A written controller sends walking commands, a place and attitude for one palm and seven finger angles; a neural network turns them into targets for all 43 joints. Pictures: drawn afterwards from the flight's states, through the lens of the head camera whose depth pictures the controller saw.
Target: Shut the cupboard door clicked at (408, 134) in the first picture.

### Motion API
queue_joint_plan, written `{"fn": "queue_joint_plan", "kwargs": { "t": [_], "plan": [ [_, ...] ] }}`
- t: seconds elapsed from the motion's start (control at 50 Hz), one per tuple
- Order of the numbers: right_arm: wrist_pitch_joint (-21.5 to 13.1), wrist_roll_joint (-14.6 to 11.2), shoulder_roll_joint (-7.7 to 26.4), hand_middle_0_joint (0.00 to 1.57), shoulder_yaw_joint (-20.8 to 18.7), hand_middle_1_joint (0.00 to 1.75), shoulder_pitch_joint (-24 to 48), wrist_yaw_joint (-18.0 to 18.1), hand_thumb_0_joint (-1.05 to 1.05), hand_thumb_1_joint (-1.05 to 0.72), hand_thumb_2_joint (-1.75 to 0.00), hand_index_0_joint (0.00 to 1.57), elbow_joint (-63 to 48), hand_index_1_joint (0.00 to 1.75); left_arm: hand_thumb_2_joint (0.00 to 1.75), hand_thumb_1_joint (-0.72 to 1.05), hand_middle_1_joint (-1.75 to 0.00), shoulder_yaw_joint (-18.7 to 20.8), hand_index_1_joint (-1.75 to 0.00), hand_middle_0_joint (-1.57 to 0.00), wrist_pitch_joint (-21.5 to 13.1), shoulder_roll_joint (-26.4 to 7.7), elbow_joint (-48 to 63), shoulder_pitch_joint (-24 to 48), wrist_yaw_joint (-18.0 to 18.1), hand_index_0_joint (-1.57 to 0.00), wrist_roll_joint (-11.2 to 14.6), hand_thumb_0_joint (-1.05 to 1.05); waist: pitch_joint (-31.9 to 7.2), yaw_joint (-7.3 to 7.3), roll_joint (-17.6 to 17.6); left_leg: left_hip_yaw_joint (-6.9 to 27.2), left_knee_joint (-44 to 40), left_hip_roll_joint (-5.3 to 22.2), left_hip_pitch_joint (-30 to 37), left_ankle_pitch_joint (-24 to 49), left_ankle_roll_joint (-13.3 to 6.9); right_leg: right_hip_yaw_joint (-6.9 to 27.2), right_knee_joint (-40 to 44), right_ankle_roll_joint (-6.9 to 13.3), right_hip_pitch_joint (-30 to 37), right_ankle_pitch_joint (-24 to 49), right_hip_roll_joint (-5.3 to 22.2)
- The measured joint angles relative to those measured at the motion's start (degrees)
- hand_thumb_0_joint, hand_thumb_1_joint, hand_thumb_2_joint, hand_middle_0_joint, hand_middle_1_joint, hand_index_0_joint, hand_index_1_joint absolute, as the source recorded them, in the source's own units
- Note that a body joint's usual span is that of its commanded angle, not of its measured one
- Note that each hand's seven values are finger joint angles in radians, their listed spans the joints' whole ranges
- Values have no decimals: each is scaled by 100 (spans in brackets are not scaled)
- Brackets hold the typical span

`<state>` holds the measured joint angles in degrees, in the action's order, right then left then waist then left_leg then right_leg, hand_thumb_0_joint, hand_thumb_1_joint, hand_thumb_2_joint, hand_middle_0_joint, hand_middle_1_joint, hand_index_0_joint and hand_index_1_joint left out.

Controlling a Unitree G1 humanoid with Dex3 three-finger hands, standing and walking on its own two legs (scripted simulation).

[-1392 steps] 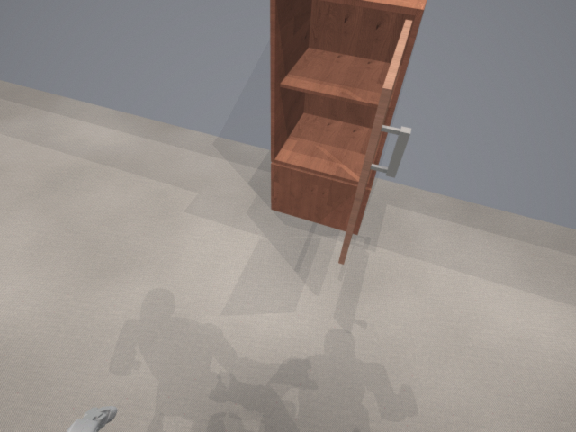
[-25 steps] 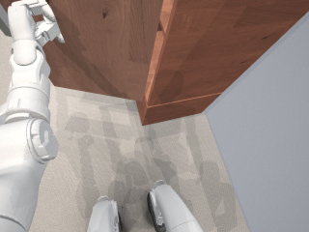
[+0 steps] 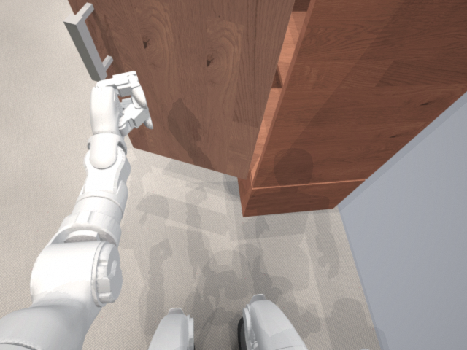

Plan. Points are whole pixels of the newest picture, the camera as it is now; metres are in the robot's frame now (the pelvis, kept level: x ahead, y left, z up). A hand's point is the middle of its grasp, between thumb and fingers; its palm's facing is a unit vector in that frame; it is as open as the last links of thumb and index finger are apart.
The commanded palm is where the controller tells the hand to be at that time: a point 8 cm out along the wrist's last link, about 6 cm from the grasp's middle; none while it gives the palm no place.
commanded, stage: pull the fist back off the door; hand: left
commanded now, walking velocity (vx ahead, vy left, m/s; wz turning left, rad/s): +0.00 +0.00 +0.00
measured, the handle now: (93, 44) +0.66 +0.21 +0.06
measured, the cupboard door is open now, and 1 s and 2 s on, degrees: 67 67 67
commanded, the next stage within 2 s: draw the hand back to the body in 0.02 s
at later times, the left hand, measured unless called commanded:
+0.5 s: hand (92, 131) +0.42 +0.16 +0.12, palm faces +0.07 -1.00 -0.02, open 3.1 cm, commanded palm +0.37 +0.21 +0.13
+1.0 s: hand out of the picture +0.29 +0.24 +0.20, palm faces +0.29 -0.92 -0.26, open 3.7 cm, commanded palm +0.24 +0.28 +0.21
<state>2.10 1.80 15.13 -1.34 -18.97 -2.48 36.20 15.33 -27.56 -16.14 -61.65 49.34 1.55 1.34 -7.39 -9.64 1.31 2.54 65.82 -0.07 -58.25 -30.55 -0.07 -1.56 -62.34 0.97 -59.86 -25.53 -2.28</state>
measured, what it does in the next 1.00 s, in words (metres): rises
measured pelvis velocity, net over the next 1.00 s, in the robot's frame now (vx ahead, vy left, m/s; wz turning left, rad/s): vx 0.03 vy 0.02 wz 0.04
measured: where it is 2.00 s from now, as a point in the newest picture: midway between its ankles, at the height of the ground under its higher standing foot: outside the picture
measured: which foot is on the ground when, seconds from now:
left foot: down 0.00-1.00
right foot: down 0.00-1.00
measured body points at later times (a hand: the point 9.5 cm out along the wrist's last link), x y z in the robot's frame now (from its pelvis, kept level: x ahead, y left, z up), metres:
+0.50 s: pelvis +0.01 +0.00 +0.04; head +0.07 +0.00 +0.49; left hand +0.41 +0.22 +0.13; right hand +0.05 -0.25 -0.08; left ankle +0.00 +0.12 -0.65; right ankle +0.03 -0.11 -0.65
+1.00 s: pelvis +0.03 +0.02 +0.09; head +0.02 +0.00 +0.54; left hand +0.27 +0.29 +0.22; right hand +0.23 -0.18 +0.01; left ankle +0.00 +0.12 -0.65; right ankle +0.03 -0.11 -0.65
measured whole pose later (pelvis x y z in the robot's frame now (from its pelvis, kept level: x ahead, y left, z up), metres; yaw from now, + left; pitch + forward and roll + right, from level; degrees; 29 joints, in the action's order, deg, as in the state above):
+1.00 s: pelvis +0.03 +0.02 +0.09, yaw +2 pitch -1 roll -1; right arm -0.4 -2.8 11.9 4.1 -9.5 5.0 31.6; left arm 7.3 -0.4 -17.4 4.1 -6.4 4.5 4.4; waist -0.8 2.3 3.0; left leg 2.6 30.7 -2.4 -10.7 -18.5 -1.9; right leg -0.8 -28.9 -0.6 -12.2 -15.3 0.4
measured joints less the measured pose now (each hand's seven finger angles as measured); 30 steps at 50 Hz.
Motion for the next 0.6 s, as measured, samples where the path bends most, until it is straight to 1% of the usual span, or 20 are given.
{"fn": "queue_joint_plan", "kwargs": {
  "t": [0.08, 0.14, 0.18, 0.22, 0.28, 0.32, 0.42, 0.46, 0.5, 0.56, 0.6],
  "plan": [
    [26, -27, -78, 20, 72, 29, 89, 31, 1, -90, -90, 19, 2, 30, 90, 90, -150, -53, -150, -130, 142, -76, -256, 171, 48, -130, -42, 1, -8, 9, 51, -9, -22, -20, 61, 28, -6, 9, 0, -4, 55, 12, 20],
    [23, -41, -145, 20, 150, 29, 80, 47, 1, -90, -90, 20, 0, 30, 90, 90, -150, -31, -150, -130, 242, -145, -479, 324, 45, -130, 26, 1, -7, 0, 70, -22, -58, -28, 81, 65, -11, 23, 22, -7, 66, 44, 28],
    [9, -42, -183, 20, 192, 29, 41, 49, 1, -90, -90, 20, -3, 30, 90, 90, -150, 32, -150, -130, 270, -173, -560, 400, 10, -130, 72, 1, -1, -12, 70, -30, -67, -27, 64, 87, -11, 31, 27, -7, 45, 66, 27],
    [18, -49, -212, 20, 208, 29, -27, 51, 1, -90, -90, 20, -27, 30, 90, 90, -150, 158, -150, -130, 260, -171, -375, 286, -65, -130, 117, 1, 0, -5, 63, -71, -97, -13, 86, 102, -11, 70, 45, -6, 46, 90, 12],
    [68, -99, -228, 21, 180, 30, -185, 59, 1, -90, -90, 20, -80, 30, 90, 90, -150, 254, -150, -129, 223, -110, 310, -295, -211, -130, 221, 1, -20, 69, 76, -176, -256, 25, 296, 127, -21, 177, 168, -15, 202, 140, -28],
    [113, -168, -214, 21, 159, 29, -306, 68, 1, -90, -90, 20, -119, 30, 90, 90, -150, 205, -150, -129, 294, -57, 817, -824, -303, -130, 306, 1, -36, 147, 113, -233, -435, 44, 550, 157, -31, 238, 326, -26, 429, 180, -48],
    [192, -363, -165, 21, 173, 30, -455, 193, 1, -90, -90, 20, -181, 30, 90, 90, -150, 5, -150, -129, 793, 76, 1722, -1877, -462, -130, 594, 1, 53, 351, 136, -250, -1019, 41, 1379, 325, -56, 270, 899, -45, 1263, 331, -40],
    [146, -414, -148, 21, 170, 30, -442, 258, 1, -90, -90, 20, -196, 30, 90, 90, -150, -89, -150, -129, 920, 128, 2103, -2197, -471, -130, 721, 1, 92, 426, 112, -214, -1225, 28, 1674, 402, -61, 241, 1121, -45, 1583, 396, -23],
    [64, -449, -124, 21, 160, 30, -383, 316, 1, -90, -90, 20, -200, 30, 90, 90, -150, -213, -150, -130, 944, 165, 2500, -2478, -491, -130, 799, 1, 114, 493, 81, -169, -1384, 14, 1925, 462, -62, 200, 1304, -44, 1865, 448, -4],
    [-70, -488, -66, 21, 136, 30, -212, 370, 1, -90, -90, 20, -203, 30, 90, 90, -150, -438, -150, -130, 937, 187, 3000, -2822, -586, -130, 842, 1, 117, 587, 52, -108, -1547, -14, 2230, 518, -68, 146, 1500, -51, 2213, 493, 27],
    [-137, -524, -17, 20, 129, 30, -58, 390, 1, -90, -90, 20, -234, 30, 90, 90, -149, -585, -149, -129, 1018, 191, 3225, -3012, -684, -130, 860, 1, 128, 641, 56, -80, -1631, -37, 2412, 544, -80, 121, 1599, -61, 2416, 511, 52]
  ]
}}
